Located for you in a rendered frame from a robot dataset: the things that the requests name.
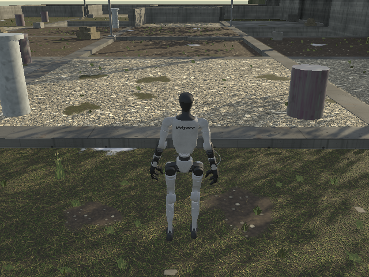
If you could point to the left robot upper arm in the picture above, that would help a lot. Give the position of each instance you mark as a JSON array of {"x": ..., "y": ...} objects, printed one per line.
[{"x": 164, "y": 132}]

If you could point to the right robot forearm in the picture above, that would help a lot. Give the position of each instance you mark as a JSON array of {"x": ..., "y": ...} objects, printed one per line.
[{"x": 211, "y": 158}]

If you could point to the robot left thigh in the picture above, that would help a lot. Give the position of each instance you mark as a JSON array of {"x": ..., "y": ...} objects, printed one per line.
[{"x": 170, "y": 177}]

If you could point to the right robot upper arm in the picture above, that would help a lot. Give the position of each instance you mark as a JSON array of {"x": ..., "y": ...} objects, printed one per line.
[{"x": 205, "y": 133}]

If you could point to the left robot forearm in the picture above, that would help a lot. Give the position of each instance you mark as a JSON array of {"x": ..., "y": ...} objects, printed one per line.
[{"x": 157, "y": 155}]

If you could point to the robot left hand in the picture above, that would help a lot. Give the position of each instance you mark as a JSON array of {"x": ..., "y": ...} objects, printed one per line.
[{"x": 153, "y": 171}]

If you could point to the left robot shin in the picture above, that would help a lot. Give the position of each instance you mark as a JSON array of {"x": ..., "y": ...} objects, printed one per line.
[{"x": 169, "y": 214}]

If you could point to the robot right hand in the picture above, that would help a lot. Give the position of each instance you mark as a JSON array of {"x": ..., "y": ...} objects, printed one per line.
[{"x": 214, "y": 177}]

